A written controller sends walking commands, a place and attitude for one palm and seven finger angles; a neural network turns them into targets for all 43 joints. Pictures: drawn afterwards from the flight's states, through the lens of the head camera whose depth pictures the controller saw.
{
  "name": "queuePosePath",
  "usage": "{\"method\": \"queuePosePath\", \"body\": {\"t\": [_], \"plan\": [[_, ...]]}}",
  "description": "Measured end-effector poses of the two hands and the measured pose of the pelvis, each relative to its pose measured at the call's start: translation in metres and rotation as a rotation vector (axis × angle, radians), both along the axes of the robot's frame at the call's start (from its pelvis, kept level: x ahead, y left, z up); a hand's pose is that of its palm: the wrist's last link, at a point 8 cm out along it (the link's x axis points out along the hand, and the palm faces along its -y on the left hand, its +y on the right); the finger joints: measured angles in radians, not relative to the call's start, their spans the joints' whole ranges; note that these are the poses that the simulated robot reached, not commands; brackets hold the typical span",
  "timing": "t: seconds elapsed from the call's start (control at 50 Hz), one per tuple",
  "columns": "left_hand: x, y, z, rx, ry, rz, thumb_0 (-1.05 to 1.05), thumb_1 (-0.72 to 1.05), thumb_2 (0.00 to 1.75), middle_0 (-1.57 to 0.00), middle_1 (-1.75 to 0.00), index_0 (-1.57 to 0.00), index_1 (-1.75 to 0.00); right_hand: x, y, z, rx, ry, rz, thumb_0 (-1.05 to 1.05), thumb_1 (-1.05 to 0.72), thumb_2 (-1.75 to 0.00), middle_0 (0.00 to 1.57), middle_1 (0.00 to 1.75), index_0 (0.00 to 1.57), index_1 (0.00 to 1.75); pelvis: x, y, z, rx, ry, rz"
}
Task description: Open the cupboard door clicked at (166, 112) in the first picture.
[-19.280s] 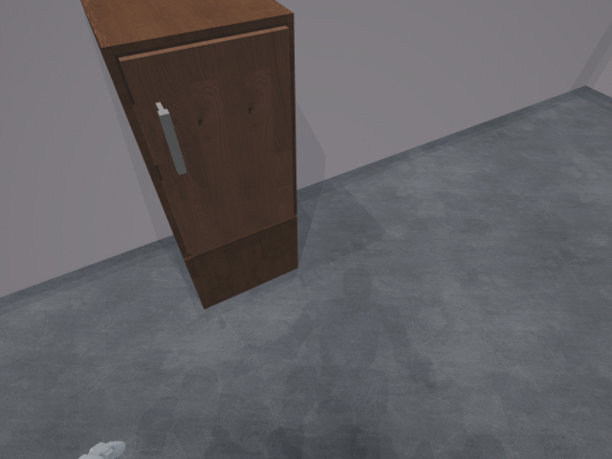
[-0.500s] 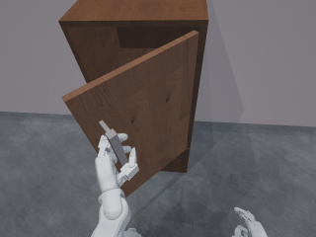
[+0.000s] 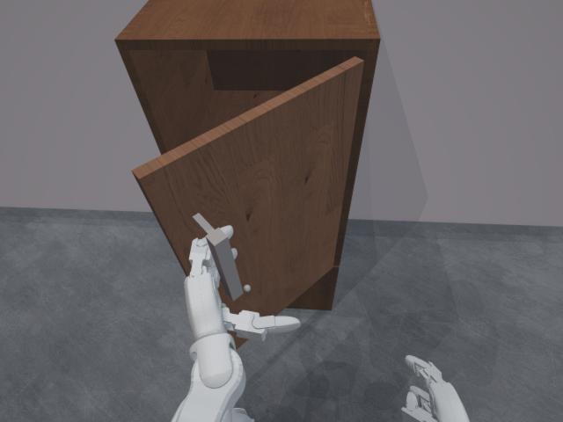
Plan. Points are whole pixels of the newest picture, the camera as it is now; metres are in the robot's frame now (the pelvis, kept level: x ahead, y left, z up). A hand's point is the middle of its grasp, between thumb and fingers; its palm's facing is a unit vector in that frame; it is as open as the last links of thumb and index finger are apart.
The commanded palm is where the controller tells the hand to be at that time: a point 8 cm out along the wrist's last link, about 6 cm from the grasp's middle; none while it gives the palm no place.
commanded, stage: open thumb and fingers to let go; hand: left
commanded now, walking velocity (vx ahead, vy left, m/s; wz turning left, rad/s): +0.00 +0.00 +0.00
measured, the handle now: (218, 259) +0.33 +0.10 +0.06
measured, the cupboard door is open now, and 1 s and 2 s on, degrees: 45 50 50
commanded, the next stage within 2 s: slide the hand sideways off the handle in 0.10 s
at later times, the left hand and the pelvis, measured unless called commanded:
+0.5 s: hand (248, 318) +0.25 +0.05 +0.06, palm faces -0.16 -0.98 +0.07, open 16.3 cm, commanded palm +0.23 +0.11 +0.05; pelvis -0.02 +0.04 +0.00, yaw -2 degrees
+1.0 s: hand (216, 351) +0.21 +0.09 +0.06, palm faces -0.08 -1.00 +0.02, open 16.2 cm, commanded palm +0.18 +0.15 +0.05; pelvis -0.01 +0.04 -0.01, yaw -2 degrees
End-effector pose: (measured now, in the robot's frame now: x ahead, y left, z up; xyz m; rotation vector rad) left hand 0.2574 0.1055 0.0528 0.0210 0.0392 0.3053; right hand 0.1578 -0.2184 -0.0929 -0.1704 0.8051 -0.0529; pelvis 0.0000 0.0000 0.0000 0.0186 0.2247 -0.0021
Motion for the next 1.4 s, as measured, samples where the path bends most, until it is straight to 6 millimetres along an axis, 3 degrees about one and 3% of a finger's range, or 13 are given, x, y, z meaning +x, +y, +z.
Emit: {"method": "queuePosePath", "body": {"t": [0.08, 0.24, 0.36, 0.42, 0.5, 0.62, 0.9, 1.1, 1.4], "plan": [[-0.002, -0.001, 0.000, 0.003, -0.001, -0.035, -0.01, -0.49, 0.30, -0.24, -0.72, -0.24, -0.74, 0.001, 0.010, 0.003, 0.003, -0.019, 0.005, 0.01, -0.90, -0.90, 0.20, 0.30, 0.20, 0.30, -0.001, 0.008, 0.000, -0.010, -0.007, -0.002], [-0.003, 0.004, 0.000, 0.003, -0.002, -0.078, -0.01, -0.50, 0.30, -0.33, -0.53, -0.30, -0.59, 0.000, 0.027, 0.006, 0.005, -0.033, 0.028, 0.01, -0.90, -0.90, 0.20, 0.30, 0.20, 0.30, -0.008, 0.020, -0.003, -0.025, -0.018, -0.002], [-0.014, 0.011, -0.002, 0.056, -0.048, -0.449, -0.01, -0.50, 0.30, -0.25, -0.41, -0.18, -0.45, -0.012, 0.031, 0.004, 0.010, -0.032, 0.012, 0.01, -0.90, -0.90, 0.20, 0.30, 0.20, 0.30, -0.015, 0.029, -0.006, -0.034, -0.026, 0.003], [-0.019, 0.007, -0.001, -0.008, -0.040, -0.523, -0.02, -0.50, 0.30, -0.21, -0.36, -0.15, -0.39, -0.020, 0.032, 0.004, 0.011, -0.035, -0.019, 0.01, -0.90, -0.90, 0.20, 0.30, 0.20, 0.30, -0.018, 0.036, -0.006, -0.040, -0.039, -0.006], [-0.021, 0.005, 0.000, -0.092, -0.029, -0.465, -0.02, -0.51, 0.30, -0.18, -0.33, -0.14, -0.35, -0.029, 0.035, 0.008, 0.004, -0.029, -0.036, 0.01, -0.90, -0.90, 0.20, 0.30, 0.20, 0.30, -0.019, 0.042, -0.004, -0.035, -0.044, -0.022], [-0.031, 0.006, 0.002, -0.054, -0.066, -0.415, -0.01, -0.50, 0.30, -0.16, -0.31, -0.16, -0.32, -0.032, 0.038, 0.010, 0.002, -0.031, -0.026, 0.01, -0.90, -0.90, 0.20, 0.30, 0.20, 0.30, -0.019, 0.044, -0.008, -0.032, -0.031, -0.033], [-0.060, 0.035, 0.003, -0.052, -0.029, -0.394, -0.02, -0.50, 0.30, -0.17, -0.31, -0.18, -0.32, -0.007, 0.045, 0.019, 0.012, -0.088, 0.002, 0.01, -0.90, -0.90, 0.20, 0.30, 0.20, 0.30, -0.014, 0.041, -0.007, -0.037, -0.038, -0.025], [-0.072, 0.045, 0.002, -0.024, -0.021, -0.386, -0.02, -0.50, 0.30, -0.17, -0.31, -0.18, -0.32, 0.008, 0.034, 0.017, 0.008, -0.114, 0.012, 0.01, -0.90, -0.90, 0.20, 0.30, 0.20, 0.30, -0.007, 0.032, -0.013, -0.031, -0.014, -0.023], [-0.093, 0.074, 0.002, 0.002, 0.012, -0.333, -0.02, -0.50, 0.30, -0.15, -0.30, -0.16, -0.31, 0.006, 0.010, 0.005, -0.011, -0.093, -0.026, 0.01, -0.90, -0.90, 0.20, 0.30, 0.20, 0.30, -0.002, 0.017, -0.018, -0.023, 0.009, -0.014]]}}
